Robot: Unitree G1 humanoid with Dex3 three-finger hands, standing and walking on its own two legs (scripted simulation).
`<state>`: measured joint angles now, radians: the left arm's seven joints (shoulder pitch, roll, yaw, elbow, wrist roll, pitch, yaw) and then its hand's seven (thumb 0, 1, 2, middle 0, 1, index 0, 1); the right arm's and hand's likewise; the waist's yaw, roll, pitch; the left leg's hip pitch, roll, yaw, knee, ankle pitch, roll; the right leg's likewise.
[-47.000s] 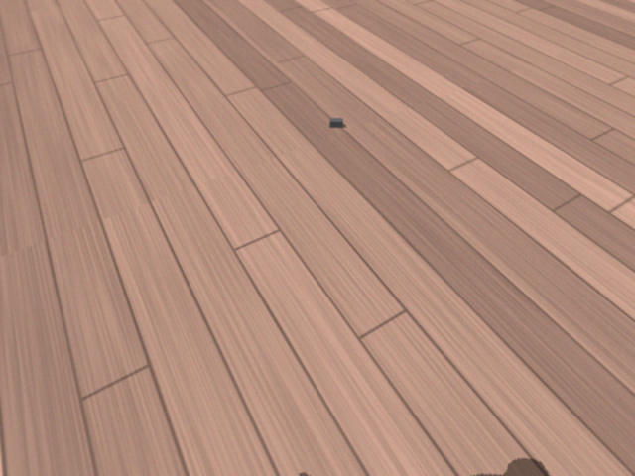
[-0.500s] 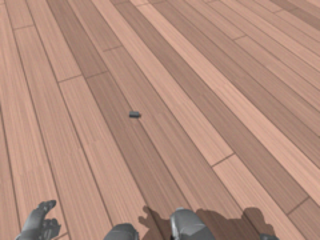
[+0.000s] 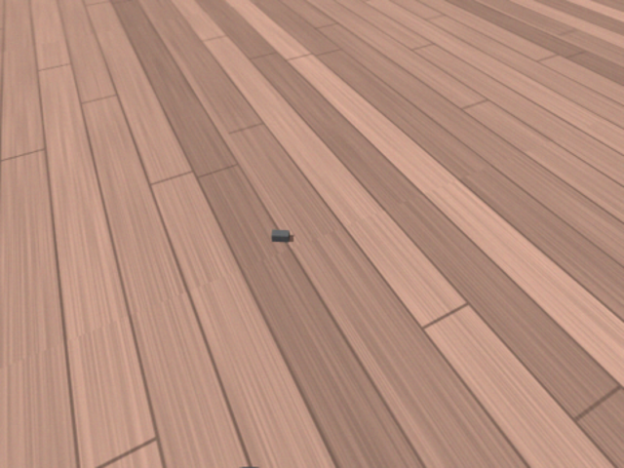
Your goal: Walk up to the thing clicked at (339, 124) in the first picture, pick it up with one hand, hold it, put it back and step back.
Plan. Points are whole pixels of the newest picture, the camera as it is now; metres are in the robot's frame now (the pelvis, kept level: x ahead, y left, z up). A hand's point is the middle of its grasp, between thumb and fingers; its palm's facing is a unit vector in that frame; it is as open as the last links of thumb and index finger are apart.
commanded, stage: step back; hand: left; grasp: from above
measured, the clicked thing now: (280, 235) +1.05 +0.18 -0.74
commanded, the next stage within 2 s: stand in 0.86 s
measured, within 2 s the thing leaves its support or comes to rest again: neither
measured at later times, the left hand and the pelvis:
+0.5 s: hand out of the picture +0.09 +0.26 -0.13, palm faces +0.04 -0.92 -0.38, open 7.3 cm; pelvis +0.03 -0.01 +0.01, yaw +1 degrees
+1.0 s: hand (130, 463) +0.14 +0.27 -0.13, palm faces -0.01 -0.94 -0.34, open 7.3 cm; pelvis +0.05 +0.01 +0.02, yaw +0 degrees
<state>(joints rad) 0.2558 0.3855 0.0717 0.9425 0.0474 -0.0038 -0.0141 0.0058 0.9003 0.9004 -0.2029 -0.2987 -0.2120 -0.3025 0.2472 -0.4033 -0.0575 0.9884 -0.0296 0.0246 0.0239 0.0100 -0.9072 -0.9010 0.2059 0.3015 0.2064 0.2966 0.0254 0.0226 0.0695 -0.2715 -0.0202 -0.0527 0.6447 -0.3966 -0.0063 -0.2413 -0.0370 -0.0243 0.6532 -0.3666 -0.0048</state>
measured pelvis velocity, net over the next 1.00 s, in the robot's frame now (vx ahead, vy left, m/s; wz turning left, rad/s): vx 0.05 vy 0.01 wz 0.00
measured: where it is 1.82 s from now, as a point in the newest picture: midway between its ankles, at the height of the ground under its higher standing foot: outside the picture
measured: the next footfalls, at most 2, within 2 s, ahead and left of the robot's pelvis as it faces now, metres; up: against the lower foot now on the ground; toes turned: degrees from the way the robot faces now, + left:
left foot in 0.54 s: +0.13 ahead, +0.14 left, +0.00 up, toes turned +2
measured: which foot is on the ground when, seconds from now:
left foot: down 0.00-0.28, up 0.30-0.52, down 0.54-1.00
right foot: down 0.00-1.00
